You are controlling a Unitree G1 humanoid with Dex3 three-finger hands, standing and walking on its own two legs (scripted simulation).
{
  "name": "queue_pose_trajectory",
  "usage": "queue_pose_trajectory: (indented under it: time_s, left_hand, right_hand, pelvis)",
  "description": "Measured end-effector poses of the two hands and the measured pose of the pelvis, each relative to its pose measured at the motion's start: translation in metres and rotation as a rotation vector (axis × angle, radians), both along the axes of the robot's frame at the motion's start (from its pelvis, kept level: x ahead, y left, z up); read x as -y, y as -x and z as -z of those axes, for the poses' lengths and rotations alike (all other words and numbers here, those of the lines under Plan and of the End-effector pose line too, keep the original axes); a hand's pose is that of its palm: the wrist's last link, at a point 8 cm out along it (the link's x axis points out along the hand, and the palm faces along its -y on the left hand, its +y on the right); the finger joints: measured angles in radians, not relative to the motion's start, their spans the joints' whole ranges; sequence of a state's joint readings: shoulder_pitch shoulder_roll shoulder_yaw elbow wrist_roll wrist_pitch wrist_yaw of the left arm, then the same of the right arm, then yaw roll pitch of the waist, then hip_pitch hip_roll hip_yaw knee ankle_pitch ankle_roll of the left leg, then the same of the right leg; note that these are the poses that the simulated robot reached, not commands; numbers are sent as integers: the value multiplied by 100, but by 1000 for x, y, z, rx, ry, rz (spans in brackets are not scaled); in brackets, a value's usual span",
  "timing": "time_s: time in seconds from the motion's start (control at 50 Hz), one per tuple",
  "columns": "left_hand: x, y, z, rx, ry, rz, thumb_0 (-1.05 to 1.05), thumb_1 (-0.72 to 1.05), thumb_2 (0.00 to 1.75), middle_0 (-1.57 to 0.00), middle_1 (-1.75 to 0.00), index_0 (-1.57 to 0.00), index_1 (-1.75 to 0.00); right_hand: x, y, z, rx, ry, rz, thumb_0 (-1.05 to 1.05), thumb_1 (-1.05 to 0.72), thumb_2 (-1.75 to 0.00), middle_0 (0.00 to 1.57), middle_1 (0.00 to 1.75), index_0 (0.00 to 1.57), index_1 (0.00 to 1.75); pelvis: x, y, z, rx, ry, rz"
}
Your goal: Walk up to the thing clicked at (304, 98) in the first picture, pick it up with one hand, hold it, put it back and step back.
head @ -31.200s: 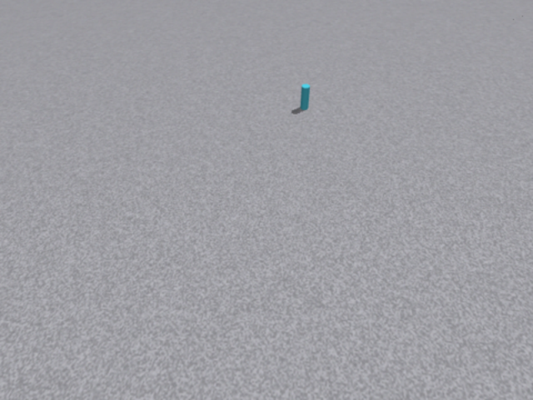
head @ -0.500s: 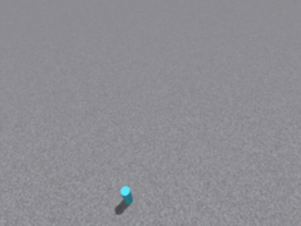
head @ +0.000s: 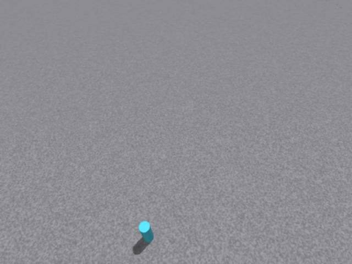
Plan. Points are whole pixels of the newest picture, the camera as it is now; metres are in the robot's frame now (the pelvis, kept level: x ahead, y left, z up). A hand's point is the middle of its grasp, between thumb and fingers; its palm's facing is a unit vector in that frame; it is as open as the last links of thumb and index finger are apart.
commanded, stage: stand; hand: left
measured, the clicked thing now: (146, 232) +0.42 +0.22 -0.70
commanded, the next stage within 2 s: step back in 0.36 s
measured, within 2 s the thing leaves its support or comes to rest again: neither
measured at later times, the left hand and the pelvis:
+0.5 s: hand out of the picture +0.07 +0.26 -0.16, palm faces +0.01 -0.93 -0.36, open 7.4 cm; pelvis -0.02 +0.00 -0.01, yaw +0 degrees
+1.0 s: hand out of the picture +0.03 +0.30 -0.18, palm faces -0.10 -0.93 -0.35, open 7.4 cm; pelvis -0.10 +0.05 -0.02, yaw -4 degrees
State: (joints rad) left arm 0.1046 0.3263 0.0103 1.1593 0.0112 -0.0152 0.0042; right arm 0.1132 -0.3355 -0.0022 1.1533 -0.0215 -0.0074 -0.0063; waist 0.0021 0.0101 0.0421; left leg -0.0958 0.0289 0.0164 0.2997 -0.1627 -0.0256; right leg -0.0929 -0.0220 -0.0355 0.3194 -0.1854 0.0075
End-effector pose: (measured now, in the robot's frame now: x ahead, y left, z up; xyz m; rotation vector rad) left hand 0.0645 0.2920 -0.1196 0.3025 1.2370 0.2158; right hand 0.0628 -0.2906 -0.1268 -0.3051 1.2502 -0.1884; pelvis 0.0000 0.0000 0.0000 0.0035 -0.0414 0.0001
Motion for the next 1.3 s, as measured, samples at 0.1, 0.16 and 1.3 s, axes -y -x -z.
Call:
queue_pose_trajectory:
  time_s: [0.1, 0.16, 1.3]
  left_hand:
    - [0, 0, 1, -6, 1, 1, 0, 91, 90, -21, -30, -20, -30]
    - [1, 0, 1, -7, 3, 1, 0, 91, 90, -21, -30, -20, -30]
    - [-46, 114, -8, 105, -64, 95, 1, 90, 90, -21, -30, -20, -30]
  right_hand:
    - [1, -1, -1, -1, 3, 2, 0, -90, -90, 21, 30, 20, 30]
    - [2, -1, -2, 0, 5, 4, 0, -90, -90, 21, 30, 20, 30]
    - [-13, 154, 5, 60, 60, 31, 0, -90, -90, 21, 30, 20, 30]
  pelvis:
    - [1, -1, 0, 0, 1, 2]
    - [1, -2, 0, -1, 1, 3]
    - [-41, 167, 16, -24, -18, 69]
